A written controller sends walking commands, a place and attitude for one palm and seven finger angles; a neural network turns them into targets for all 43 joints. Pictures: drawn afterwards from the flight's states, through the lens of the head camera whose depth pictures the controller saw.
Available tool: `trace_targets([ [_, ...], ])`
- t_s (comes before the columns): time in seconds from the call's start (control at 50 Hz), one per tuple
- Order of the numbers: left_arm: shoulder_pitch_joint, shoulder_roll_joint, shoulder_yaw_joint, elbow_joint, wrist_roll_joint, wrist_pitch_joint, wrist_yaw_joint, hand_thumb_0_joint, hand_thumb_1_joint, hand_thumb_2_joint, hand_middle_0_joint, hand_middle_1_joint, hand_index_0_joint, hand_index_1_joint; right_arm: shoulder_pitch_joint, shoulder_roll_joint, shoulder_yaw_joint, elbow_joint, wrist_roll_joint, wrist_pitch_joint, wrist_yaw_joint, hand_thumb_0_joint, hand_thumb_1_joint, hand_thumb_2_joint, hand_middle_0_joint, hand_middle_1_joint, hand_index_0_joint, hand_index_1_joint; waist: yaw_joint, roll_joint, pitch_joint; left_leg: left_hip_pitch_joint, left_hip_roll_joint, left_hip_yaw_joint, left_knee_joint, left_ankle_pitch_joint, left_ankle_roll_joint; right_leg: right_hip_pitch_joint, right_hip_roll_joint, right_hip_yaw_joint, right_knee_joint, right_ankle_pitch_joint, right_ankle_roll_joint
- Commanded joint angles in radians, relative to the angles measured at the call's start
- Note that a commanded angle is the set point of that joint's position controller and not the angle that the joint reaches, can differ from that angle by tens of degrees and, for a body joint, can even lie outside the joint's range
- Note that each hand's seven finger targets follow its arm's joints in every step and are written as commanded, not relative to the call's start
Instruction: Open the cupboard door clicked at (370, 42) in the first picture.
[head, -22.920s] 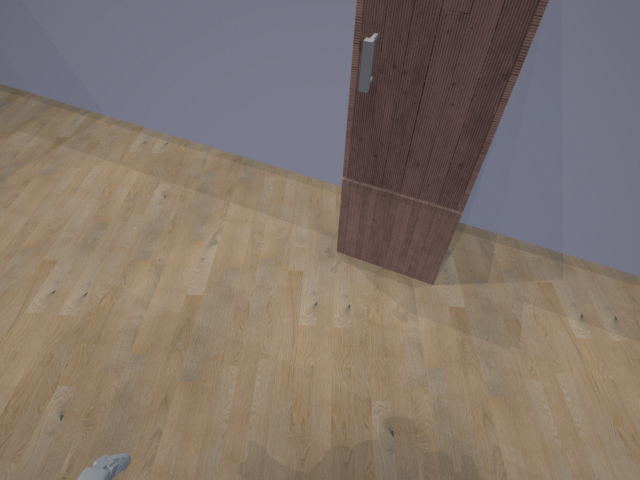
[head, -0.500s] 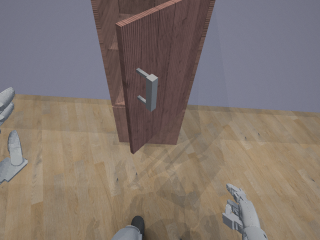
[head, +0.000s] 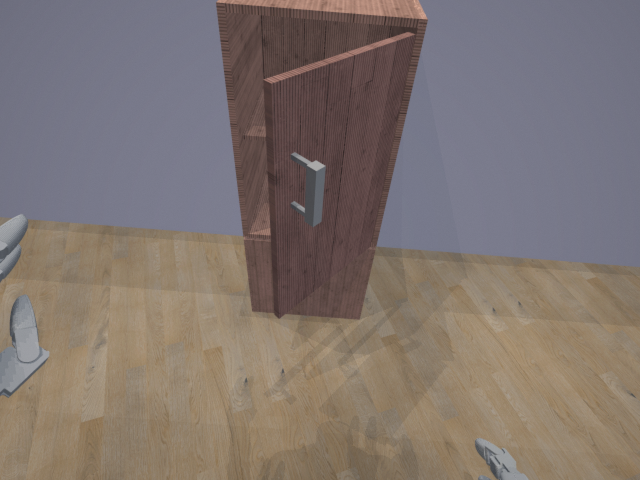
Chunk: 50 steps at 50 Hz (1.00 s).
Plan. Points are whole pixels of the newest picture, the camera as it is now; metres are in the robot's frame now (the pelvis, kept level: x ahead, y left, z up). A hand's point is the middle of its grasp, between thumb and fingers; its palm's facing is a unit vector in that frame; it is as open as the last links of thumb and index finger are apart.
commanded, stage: stop stepping back and stand still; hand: left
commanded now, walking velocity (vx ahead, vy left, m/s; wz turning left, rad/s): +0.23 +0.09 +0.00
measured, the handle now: (305, 189) +0.58 +0.07 +0.05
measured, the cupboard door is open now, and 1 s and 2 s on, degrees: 49 49 49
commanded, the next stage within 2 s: let the arm hang, fingers relaxed in 0.36 s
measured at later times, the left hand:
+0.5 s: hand (32, 359) +0.18 +0.28 +0.14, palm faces +0.38 -0.73 -0.57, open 7.4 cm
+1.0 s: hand out of the picture -0.06 +0.24 -0.17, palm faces +0.12 -0.96 -0.26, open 7.2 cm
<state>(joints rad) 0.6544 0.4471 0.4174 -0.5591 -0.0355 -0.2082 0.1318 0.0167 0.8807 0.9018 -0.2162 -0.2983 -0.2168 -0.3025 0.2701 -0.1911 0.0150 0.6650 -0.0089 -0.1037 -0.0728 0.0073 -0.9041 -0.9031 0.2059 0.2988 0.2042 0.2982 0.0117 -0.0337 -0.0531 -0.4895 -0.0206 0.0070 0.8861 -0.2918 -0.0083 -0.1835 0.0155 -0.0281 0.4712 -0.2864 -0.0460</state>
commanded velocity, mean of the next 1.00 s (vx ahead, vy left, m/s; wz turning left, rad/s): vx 0.02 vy -0.01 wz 0.00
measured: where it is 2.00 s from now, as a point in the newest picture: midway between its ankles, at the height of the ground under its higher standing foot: outside the picture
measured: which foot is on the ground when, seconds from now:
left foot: up 0.00-0.12, down 0.14-1.00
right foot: down 0.00-1.00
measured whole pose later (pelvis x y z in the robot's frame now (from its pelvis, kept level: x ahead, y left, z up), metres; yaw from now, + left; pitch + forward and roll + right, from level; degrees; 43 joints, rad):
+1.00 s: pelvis -0.04 +0.04 +0.00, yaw +6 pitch -2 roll +0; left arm 0.30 0.21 0.02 1.06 0.02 0.03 0.02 -0.01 0.94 0.90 -0.20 -0.30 -0.20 -0.30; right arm 0.27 -0.17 0.00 1.04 -0.02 0.04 -0.01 0.00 -0.91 -0.90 0.20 0.30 0.20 0.30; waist 0.00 0.02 0.05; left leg -0.22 0.02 0.06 0.46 -0.21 0.01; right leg -0.23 -0.03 -0.13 0.43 -0.17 -0.02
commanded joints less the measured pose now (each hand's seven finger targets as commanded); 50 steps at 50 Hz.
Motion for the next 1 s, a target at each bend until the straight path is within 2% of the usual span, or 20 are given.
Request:
trace_targets([
  [0.0,-0.252,0.125,0.091,0.053,0.009,-0.046,0.028,0.0,0.9,0.9,-0.2,-0.3,-0.2,-0.3,-0.129,-0.118,-0.045,-0.134,0.002,-0.062,-0.032,0.0,-0.9,-0.9,0.2,0.3,0.2,0.3,-0.039,-0.049,0.107,0.116,0.084,0.017,-0.105,-0.048,0.028,-0.257,-0.252,0.193,-0.261,-0.364,-0.087],
  [0.06,-0.297,0.085,0.031,0.037,0.017,-0.043,0.038,0.0,0.9,0.9,-0.2,-0.3,-0.2,-0.3,-0.129,-0.137,-0.053,-0.134,0.003,-0.09,-0.051,0.0,-0.9,-0.9,0.2,0.3,0.2,0.3,-0.027,0.003,0.095,0.27,0.044,0.077,-0.381,-0.045,0.049,-0.197,-0.206,0.137,-0.165,-0.266,-0.062],
  [0.12,-0.299,0.118,0.057,-0.15,0.015,-0.067,0.041,0.0,0.9,0.9,-0.2,-0.3,-0.2,-0.3,-0.12,-0.168,-0.055,-0.178,0.005,-0.1,-0.038,0.0,-0.9,-0.9,0.2,0.3,0.2,0.3,-0.02,0.244,0.021,0.39,0.243,-0.257,-0.527,0.124,0.139,-0.227,-0.037,-0.002,0.177,-0.007,0.041],
  [0.16,-0.271,0.193,0.124,-0.19,0.011,-0.076,0.036,0.0,0.9,0.9,-0.2,-0.3,-0.2,-0.3,-0.105,-0.137,-0.046,-0.15,-0.012,-0.115,-0.023,0.0,-0.9,-0.9,0.2,0.3,0.2,0.3,-0.025,0.241,-0.019,0.447,0.288,-0.308,-0.552,0.42,0.162,-0.28,-0.015,-0.034,0.295,-0.146,0.061],
  [0.28,-0.098,0.156,0.143,-0.201,0.004,-0.057,0.037,0.0,0.9,0.9,-0.2,-0.3,-0.2,-0.3,-0.117,-0.138,-0.045,-0.171,0.004,-0.13,0.009,0.0,-0.9,-0.9,0.2,0.3,0.2,0.3,-0.011,0.271,-0.021,0.281,0.215,-0.072,-0.475,0.39,0.09,-0.01,-0.013,-0.066,0.036,-0.004,0.051],
  [0.32,-0.065,0.163,0.166,-0.12,0.0,-0.059,0.034,0.0,0.9,0.9,-0.2,-0.3,-0.2,-0.3,-0.125,-0.132,-0.048,-0.175,0.005,-0.106,0.011,0.0,-0.9,-0.9,0.2,0.3,0.2,0.3,-0.016,0.123,-0.015,0.128,0.142,-0.023,-0.386,0.137,0.056,0.113,-0.068,0.069,-0.068,0.135,0.012],
  [0.36,-0.047,0.16,0.172,-0.039,-0.017,-0.045,0.03,0.0,0.9,0.9,-0.2,-0.3,-0.2,-0.3,-0.117,-0.115,-0.057,-0.179,0.011,-0.087,0.014,0.0,-0.9,-0.9,0.2,0.3,0.2,0.3,-0.02,-0.116,-0.006,0.057,0.028,0.024,-0.151,-0.123,0.014,0.03,-0.27,0.39,-0.218,-0.006,-0.083],
  [0.38,-0.057,0.144,0.158,-0.02,-0.02,-0.042,0.028,0.0,0.9,0.9,-0.2,-0.3,-0.2,-0.3,-0.116,-0.115,-0.064,-0.168,0.017,-0.072,0.012,0.0,-0.9,-0.9,0.2,0.3,0.2,0.3,-0.015,-0.149,0.023,0.024,0.033,0.0,0.01,-0.161,0.012,-0.002,-0.315,0.429,-0.265,-0.05,-0.108],
  [0.42,-0.086,0.135,0.155,0.012,-0.016,-0.052,0.026,0.0,0.9,0.9,-0.2,-0.3,-0.2,-0.3,-0.113,-0.118,-0.056,-0.154,0.015,-0.059,0.012,0.0,-0.9,-0.9,0.2,0.3,0.2,0.3,-0.028,-0.111,0.01,-0.002,0.06,-0.032,0.041,-0.129,0.011,0.021,-0.304,0.313,-0.231,0.066,-0.11],
  [0.44,-0.254,-0.052,-0.229,0.634,0.101,0.127,-0.09,0.0,0.9,0.9,-0.2,-0.3,-0.2,-0.3,-0.131,-0.209,-0.095,0.051,0.004,-0.056,0.11,0.0,-0.9,-0.9,0.2,0.3,0.2,0.3,-0.048,-0.013,0.032,-0.097,0.134,-0.025,0.116,-0.217,0.02,-0.034,-0.385,0.127,-0.047,0.429,-0.138],
  [0.46,-0.263,-0.077,-0.24,0.654,0.089,0.182,-0.11,0.0,0.9,0.9,-0.2,-0.3,-0.2,-0.3,-0.063,-0.147,-0.099,0.038,0.013,-0.007,0.102,0.0,-0.9,-0.9,0.2,0.3,0.2,0.3,-0.059,-0.028,-0.031,0.018,0.095,-0.037,0.023,-0.215,0.015,-0.045,-0.305,0.135,-0.002,0.479,-0.153],
  [0.52,-0.296,-0.139,-0.3,0.759,0.062,0.214,-0.123,0.0,0.9,0.9,-0.2,-0.3,-0.2,-0.3,0.0,-0.077,-0.043,0.033,0.001,0.08,0.092,0.0,-0.9,-0.9,0.2,0.3,0.2,0.3,-0.065,-0.127,0.024,0.182,0.036,0.062,-0.24,-0.021,0.009,-0.15,-0.202,-0.009,0.034,0.288,-0.067],
  [0.54,-0.31,-0.135,-0.314,0.822,0.062,0.214,-0.125,0.0,0.9,0.9,-0.2,-0.3,-0.2,-0.3,-0.002,-0.097,-0.048,0.037,-0.01,0.086,0.093,0.0,-0.9,-0.9,0.2,0.3,0.2,0.3,-0.058,-0.165,0.03,0.221,0.055,0.022,-0.308,0.128,0.027,-0.165,-0.191,-0.01,0.066,0.251,-0.033],
  [0.58,-0.298,-0.15,-0.336,0.933,0.063,0.211,-0.127,0.0,0.9,0.9,-0.2,-0.3,-0.2,-0.3,-0.057,-0.173,-0.055,0.031,-0.033,0.081,0.086,0.0,-0.9,-0.9,0.2,0.3,0.2,0.3,-0.013,-0.041,0.016,0.195,0.194,-0.165,-0.379,0.367,0.103,-0.169,-0.114,-0.027,0.142,0.163,0.03],
  [0.6,-0.306,-0.136,-0.336,0.988,0.066,0.209,-0.124,0.0,0.9,0.9,-0.2,-0.3,-0.2,-0.3,-0.103,-0.193,-0.051,0.044,-0.04,0.083,0.077,0.0,-0.9,-0.9,0.2,0.3,0.2,0.3,0.01,-0.051,0.001,0.124,0.217,-0.159,-0.395,0.336,0.118,-0.067,-0.103,-0.002,0.095,0.127,0.039],
  [0.64,-0.346,-0.094,-0.332,1.09,0.07,0.203,-0.121,0.0,0.9,0.9,-0.2,-0.3,-0.2,-0.3,-0.084,-0.154,-0.042,0.078,-0.036,0.088,0.064,0.0,-0.9,-0.9,0.2,0.3,0.2,0.3,-0.003,-0.121,-0.004,0.156,0.106,-0.052,-0.326,0.307,0.055,-0.019,-0.172,0.073,0.029,0.342,0.01],
  [0.72,-0.368,-0.106,-0.363,1.304,0.049,0.2,-0.116,0.0,0.9,0.9,-0.2,-0.3,-0.2,-0.3,-0.045,-0.123,-0.024,0.193,-0.022,0.092,0.058,0.0,-0.9,-0.9,0.2,0.3,0.2,0.3,-0.012,0.177,-0.04,0.251,0.127,-0.039,-0.437,0.32,0.034,0.023,-0.143,0.039,0.019,0.277,0.005],
  [0.78,-0.339,-0.145,-0.352,1.4,0.052,0.2,-0.11,0.0,0.9,0.9,-0.2,-0.3,-0.2,-0.3,-0.045,-0.102,-0.031,0.233,-0.022,0.097,0.052,0.0,-0.9,-0.9,0.2,0.3,0.2,0.3,-0.003,0.249,-0.027,0.23,0.133,-0.051,-0.485,0.194,0.042,0.058,-0.13,0.02,-0.047,0.163,0.005],
  [0.88,-0.379,-0.138,-0.375,1.518,0.049,0.204,-0.114,0.0,0.9,0.9,-0.2,-0.3,-0.2,-0.3,0.006,-0.089,-0.036,0.308,-0.017,0.117,0.054,0.0,-0.9,-0.9,0.2,0.3,0.2,0.3,-0.018,0.074,0.109,0.189,0.12,-0.055,-0.552,-0.054,0.035,-0.026,-0.137,0.033,-0.165,-0.061,-0.002],
  [0.98,-0.371,-0.138,-0.375,1.594,0.051,0.207,-0.113,0.0,0.9,0.9,-0.2,-0.3,-0.2,-0.3,0.063,-0.083,-0.04,0.368,-0.02,0.118,0.054,0.0,-0.9,-0.9,0.2,0.3,0.2,0.3,-0.023,0.029,0.13,0.209,0.119,-0.057,-0.577,-0.103,0.048,-0.081,-0.132,0.032,-0.187,-0.147,0.002],
])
